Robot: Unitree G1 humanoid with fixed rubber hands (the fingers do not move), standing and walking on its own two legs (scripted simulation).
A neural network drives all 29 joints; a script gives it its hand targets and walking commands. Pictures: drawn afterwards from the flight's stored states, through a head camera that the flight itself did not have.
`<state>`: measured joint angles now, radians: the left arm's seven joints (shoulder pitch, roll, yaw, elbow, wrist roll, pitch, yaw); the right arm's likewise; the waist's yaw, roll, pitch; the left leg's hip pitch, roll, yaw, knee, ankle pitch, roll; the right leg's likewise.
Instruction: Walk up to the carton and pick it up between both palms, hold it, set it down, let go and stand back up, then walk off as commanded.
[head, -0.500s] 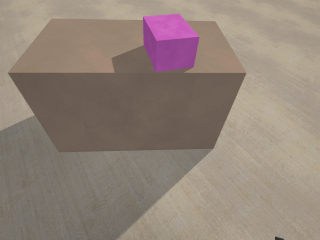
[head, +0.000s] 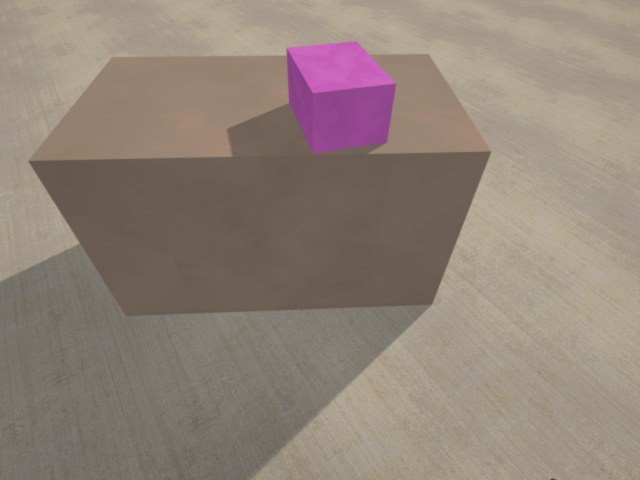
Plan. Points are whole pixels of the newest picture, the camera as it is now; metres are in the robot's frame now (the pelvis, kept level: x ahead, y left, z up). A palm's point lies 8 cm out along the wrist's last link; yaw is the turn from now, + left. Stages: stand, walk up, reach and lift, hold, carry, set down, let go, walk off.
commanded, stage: stand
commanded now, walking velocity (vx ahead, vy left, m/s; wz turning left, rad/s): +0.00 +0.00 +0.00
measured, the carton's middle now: (335, 94) +1.04 +0.06 +0.00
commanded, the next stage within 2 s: none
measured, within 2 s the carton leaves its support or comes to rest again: neither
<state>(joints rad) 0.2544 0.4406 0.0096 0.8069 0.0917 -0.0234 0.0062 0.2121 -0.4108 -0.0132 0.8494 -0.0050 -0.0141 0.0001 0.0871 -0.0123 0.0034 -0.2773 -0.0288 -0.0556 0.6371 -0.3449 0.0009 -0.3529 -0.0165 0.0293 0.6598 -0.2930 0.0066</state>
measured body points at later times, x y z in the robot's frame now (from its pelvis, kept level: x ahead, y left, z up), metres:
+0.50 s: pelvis -0.01 +0.00 +0.00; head +0.00 +0.00 +0.45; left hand +0.06 +0.33 -0.10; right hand +0.12 -0.31 -0.11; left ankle +0.00 +0.13 -0.72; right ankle +0.04 -0.13 -0.72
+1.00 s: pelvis -0.01 +0.00 +0.00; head +0.00 +0.00 +0.45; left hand +0.06 +0.33 -0.10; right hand +0.11 -0.31 -0.11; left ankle +0.00 +0.13 -0.72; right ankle +0.04 -0.13 -0.72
